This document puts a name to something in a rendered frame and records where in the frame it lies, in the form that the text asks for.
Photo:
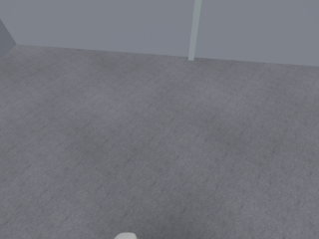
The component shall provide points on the panel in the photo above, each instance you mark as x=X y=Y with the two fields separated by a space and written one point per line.
x=194 y=29

